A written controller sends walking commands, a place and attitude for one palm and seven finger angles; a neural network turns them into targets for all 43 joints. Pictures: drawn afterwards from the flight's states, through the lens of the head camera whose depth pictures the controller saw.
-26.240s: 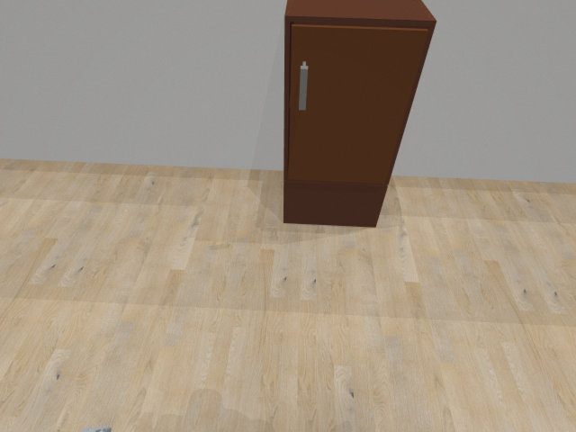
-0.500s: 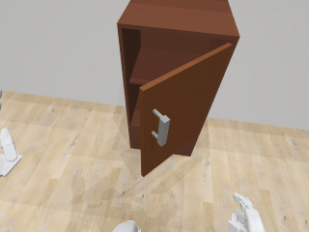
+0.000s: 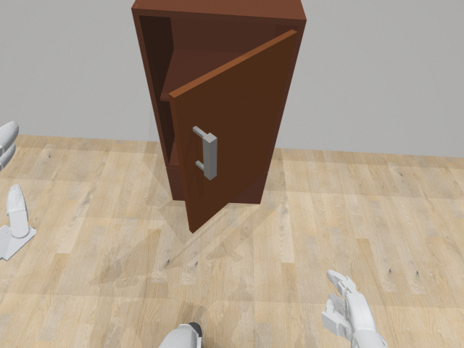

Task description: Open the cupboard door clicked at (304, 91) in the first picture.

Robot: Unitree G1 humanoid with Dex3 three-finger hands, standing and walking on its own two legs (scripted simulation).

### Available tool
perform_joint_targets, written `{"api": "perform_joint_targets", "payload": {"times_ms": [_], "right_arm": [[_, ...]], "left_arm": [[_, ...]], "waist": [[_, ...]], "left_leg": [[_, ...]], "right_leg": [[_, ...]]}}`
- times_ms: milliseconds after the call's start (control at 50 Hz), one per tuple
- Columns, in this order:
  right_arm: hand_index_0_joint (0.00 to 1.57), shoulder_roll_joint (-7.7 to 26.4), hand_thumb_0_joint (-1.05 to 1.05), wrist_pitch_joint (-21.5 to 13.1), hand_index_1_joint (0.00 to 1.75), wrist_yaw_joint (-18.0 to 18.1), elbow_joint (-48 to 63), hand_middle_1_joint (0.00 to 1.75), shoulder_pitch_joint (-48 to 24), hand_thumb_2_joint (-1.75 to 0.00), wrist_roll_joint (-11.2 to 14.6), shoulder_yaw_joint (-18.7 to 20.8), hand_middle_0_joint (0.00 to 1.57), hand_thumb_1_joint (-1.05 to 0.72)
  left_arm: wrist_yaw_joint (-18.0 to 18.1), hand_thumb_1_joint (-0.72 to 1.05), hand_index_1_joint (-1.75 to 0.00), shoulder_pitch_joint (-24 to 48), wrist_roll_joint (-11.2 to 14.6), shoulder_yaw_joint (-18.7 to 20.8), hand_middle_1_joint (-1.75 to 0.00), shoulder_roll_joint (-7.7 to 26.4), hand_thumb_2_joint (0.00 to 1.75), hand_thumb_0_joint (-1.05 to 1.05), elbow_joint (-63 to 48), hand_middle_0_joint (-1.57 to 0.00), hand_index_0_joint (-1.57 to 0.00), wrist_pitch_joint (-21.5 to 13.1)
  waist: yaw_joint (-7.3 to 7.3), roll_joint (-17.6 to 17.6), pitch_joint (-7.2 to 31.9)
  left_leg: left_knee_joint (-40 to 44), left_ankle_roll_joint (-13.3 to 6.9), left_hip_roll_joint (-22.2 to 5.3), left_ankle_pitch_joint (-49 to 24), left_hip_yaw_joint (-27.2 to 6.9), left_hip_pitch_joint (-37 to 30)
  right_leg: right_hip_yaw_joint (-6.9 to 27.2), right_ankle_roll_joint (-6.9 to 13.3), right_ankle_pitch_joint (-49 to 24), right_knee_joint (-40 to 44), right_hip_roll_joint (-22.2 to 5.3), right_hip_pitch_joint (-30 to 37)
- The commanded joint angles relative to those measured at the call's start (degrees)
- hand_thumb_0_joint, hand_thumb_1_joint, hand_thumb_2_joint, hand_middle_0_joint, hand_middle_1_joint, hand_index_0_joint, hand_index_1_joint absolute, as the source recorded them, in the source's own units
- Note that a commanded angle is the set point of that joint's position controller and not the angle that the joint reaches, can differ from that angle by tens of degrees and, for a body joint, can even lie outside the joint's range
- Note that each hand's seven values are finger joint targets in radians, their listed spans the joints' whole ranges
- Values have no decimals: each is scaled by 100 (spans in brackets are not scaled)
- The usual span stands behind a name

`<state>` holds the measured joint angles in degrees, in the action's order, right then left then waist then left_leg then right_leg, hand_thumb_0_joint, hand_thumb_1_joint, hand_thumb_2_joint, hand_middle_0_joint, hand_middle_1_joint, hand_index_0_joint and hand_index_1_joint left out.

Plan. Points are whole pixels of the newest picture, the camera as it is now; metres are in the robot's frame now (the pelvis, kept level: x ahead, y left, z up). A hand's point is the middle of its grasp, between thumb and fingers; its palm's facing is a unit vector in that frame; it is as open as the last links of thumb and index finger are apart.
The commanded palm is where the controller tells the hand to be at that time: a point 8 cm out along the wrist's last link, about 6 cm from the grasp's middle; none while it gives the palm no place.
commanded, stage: stop stepping back and stand still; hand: left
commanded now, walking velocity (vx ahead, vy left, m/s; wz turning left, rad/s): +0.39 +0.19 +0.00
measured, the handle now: (204, 153) +0.53 +0.11 -0.04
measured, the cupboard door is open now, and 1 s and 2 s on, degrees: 47 47 47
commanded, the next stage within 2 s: let the arm hang, fingers relaxed in 0.64 s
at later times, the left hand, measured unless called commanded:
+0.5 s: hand out of the picture +0.12 +0.28 +0.17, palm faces +0.47 -0.77 -0.42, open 7.4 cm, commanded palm +0.08 +0.31 +0.19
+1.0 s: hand out of the picture +0.01 +0.19 -0.16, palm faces +0.11 -0.98 -0.18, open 7.4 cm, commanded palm none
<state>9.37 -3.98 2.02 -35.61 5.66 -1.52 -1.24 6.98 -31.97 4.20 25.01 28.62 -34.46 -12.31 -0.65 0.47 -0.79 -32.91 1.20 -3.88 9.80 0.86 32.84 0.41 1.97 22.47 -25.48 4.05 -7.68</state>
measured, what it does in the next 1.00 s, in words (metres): steps on the spot: left foot, then left foot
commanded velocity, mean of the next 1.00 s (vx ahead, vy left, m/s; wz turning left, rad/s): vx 0.10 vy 0.01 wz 0.00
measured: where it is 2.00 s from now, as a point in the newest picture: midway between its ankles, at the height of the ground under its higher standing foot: outside the picture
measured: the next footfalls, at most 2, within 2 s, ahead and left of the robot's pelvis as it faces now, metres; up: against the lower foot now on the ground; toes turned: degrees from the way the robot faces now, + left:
left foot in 0.12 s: +0.06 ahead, +0.09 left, +0.00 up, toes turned +2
left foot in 0.98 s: -0.02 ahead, +0.16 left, +0.00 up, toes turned +8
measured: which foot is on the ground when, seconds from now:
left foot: up 0.00-0.10, down 0.12-0.72, up 0.74-0.96, down 0.98-1.00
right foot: down 0.00-1.00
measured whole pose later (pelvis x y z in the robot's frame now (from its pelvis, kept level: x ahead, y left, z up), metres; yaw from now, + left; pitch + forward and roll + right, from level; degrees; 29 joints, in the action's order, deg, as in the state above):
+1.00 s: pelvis -0.07 +0.01 -0.01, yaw +6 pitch -3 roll +0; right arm 12.9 1.2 0.7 -50.1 12.9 -2.3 1.8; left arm 1.0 -15.9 -1.4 1.4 8.7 44.1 3.6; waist 2.0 1.0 -2.3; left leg -36.3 0.5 -2.5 14.7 0.7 16.6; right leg -7.3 3.4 24.8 -37.4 0.4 -10.1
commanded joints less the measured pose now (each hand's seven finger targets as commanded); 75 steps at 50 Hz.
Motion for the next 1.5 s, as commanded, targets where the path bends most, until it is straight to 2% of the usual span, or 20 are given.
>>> {"api": "perform_joint_targets", "payload": {"times_ms": [0, 40, 120, 160, 260, 360, 420, 480, 500, 640, 700, 720, 760, 840, 900, 940, 960, 1020, 1160, 1480], "right_arm": [[20, 669, 0, -101, 30, 209, 972, 30, -191, -90, 172, 219, 20, -90], [20, 848, 0, -110, 30, 288, 927, 30, -177, -90, 169, 213, 20, -90], [20, 1181, 0, -262, 30, 338, 923, 30, 235, -90, 251, 404, 20, -90], [20, 1108, 0, -281, 30, 317, 944, 30, 193, -90, 182, 313, 20, -90], [20, 1064, 0, -410, 30, 263, 921, 30, 107, -90, 110, 363, 20, -90], [20, 1034, 0, -333, 30, 308, 761, 30, 352, -90, 94, 472, 20, -90], [20, 1034, 0, -378, 30, 377, 653, 30, 389, -90, 95, 404, 20, -90], [20, 1031, 0, -509, 30, 412, 738, 30, 302, -90, 75, 311, 20, -90], [20, 919, 0, -594, 30, 399, 790, 30, 244, -90, 57, 269, 20, -90], [20, 840, 0, -573, 30, 253, 759, 30, 164, -90, 14, 276, 20, -90], [20, 830, 0, -384, 30, 221, 640, 30, 248, -90, -10, 319, 20, -90], [20, 1442, 0, -522, 30, -305, -627, 30, 288, -90, 59, 640, 20, -90], [20, 881, 0, 31, 30, -242, -519, 30, 854, -90, 110, 509, 20, -90], [20, 734, 0, 369, 30, -193, -343, 30, 412, -90, -16, 439, 20, -90], [20, 639, 0, 455, 30, -138, -764, 30, 684, -90, -66, 393, 20, -90], [20, 921, 0, 394, 30, -92, -1111, 30, 946, -90, -93, 375, 20, -90], [20, 1005, 0, 391, 30, -69, -1298, 30, 927, -90, -104, 341, 20, -90], [20, 637, 0, 434, 30, 24, -1670, 30, 701, -90, -47, 259, 20, -90], [20, 624, 0, 463, 30, 48, -2313, 30, 1063, -90, 40, 240, 20, -90], [20, 255, 0, 448, 30, 34, -2910, 30, 1381, -90, 10, 195, 20, -90]], "left_arm": [[249, 90, -30, -512, -67, 1007, -30, 892, 90, 0, -404, -20, -20, -44], [312, 90, -30, -175, -51, 843, -30, 773, 90, 0, -394, -20, -20, 18], [362, 90, -30, 191, -63, 589, -30, 718, 90, 0, -346, -20, -20, -74], [371, 90, -30, 110, -150, 596, -30, 787, 90, 0, -510, -20, -20, -109], [341, 90, -30, -121, -141, 663, -30, 687, 90, 0, -646, -20, -20, -258], [385, 90, -30, 196, -184, 577, -30, 557, 90, 0, -375, -20, -20, -268], [392, 90, -30, 833, -241, 423, -30, 491, 90, 0, -164, -20, -20, -230], [365, 90, -30, 1121, -275, 406, -30, 444, 90, 0, -385, -20, -20, -195], [378, 90, -30, 1211, -309, 535, -30, 618, 90, 0, -485, -20, -20, -197], [309, 90, -30, -122, -231, 433, -30, 432, 90, 0, -499, -20, -20, 45], [307, 90, -30, 534, -162, 569, -30, 656, 90, 0, -657, -20, -20, 4], [-387, 90, -30, 993, -763, -1598, -30, -681, 90, 0, 3907, -20, -20, 912], [-566, 90, -30, 968, -668, -1692, -30, -1051, 90, 0, 4355, -20, -20, 1211], [-564, 90, -30, 1232, -665, -1868, -30, -982, 90, 0, 5746, -20, -20, 1210], [-545, 90, -30, 1467, -589, -1993, -30, -862, 90, 0, 6829, -20, -20, 1214], [-552, 90, -30, 1519, -531, -2098, -30, -949, 90, 0, 7343, -20, -20, 1249], [-522, 90, -30, 1458, -549, -2158, -30, -1147, 90, 0, 7602, -20, -20, 1274], [-550, 90, -30, 1434, -480, -2078, -30, -1273, 90, 0, 8378, -20, -20, 1277], [-574, 90, -30, 1414, -450, -2292, -30, -1253, 90, 0, 9382, -20, -20, 1235], [-481, 90, -30, 1109, -445, -2359, -30, -1556, 90, 0, 9979, -20, -20, 1227]], "waist": [[83, 922, 931], [187, 184, 743], [193, 136, 818], [163, -709, 936], [175, -437, 286], [272, 333, -116], [323, -38, -277], [246, -1869, -313], [159, -1715, -166], [32, -867, 308], [161, 652, 251], [412, 593, 44], [282, 778, 314], [49, 1621, -308], [151, 1012, -154], [160, -68, 343], [60, -538, 324], [35, -1531, -17], [117, -246, -34], [92, -55, -612]], "left_leg": [[-1513, -54, 386, 991, -59, -516], [-452, -115, 411, 484, 160, -1138], [734, -419, 4, -2036, -156, -2566], [552, -540, -134, -2867, -530, -2786], [1061, -344, -38, 645, -788, -1592], [-744, -129, 295, 971, -230, -1985], [-266, -231, 172, 1174, -287, -2356], [2714, -429, -925, 4081, -2761, -1476], [3214, -385, -1152, 4354, -3080, -892], [2002, -154, -250, 2294, -853, -567], [-1275, 20, 311, 655, -157, -1120], [-2236, -122, -82, 1162, -151, -323], [-2029, -120, 217, 1558, -170, -250], [-1422, -164, 418, 1763, 184, -296], [-103, -208, 372, 691, 178, -1365], [301, -420, -229, -2081, -466, -2553], [269, -521, -477, -2299, -583, -2445], [577, -381, -291, -1344, -415, -2020], [961, -326, -243, -592, -335, -2278], [1370, -313, -139, 45, -292, -2073]], "right_leg": [[628, 366, -5101, 145, -1686, -49], [522, 244, -4678, 128, -1598, -159], [308, -482, -3864, -116, -907, -256], [97, -421, -3095, -251, -701, -532], [344, -78, -260, 734, -695, -522], [1326, 623, 1771, 1399, -1608, -2067], [754, 430, 1673, 658, -1225, -2407], [-334, -84, 1153, -1821, 53, -1764], [-237, -76, 912, -2658, 89, -1159], [-305, 100, 429, 311, -139, 659], [2121, 953, 878, 1804, -2102, -1029], [1131, 977, -1987, 481, -2526, -1031], [705, 1001, -3099, -281, -1881, -386], [363, 801, -5143, -181, -1789, 127], [151, 383, -5155, -351, -1513, 108], [-29, -49, -3478, -724, -1093, -406], [-50, -113, -2067, -355, -936, -411], [16, 8, -1681, 222, -954, -171], [-48, 90, -1473, 719, -1010, -63], [-78, 69, -688, 774, -1008, -421]]}}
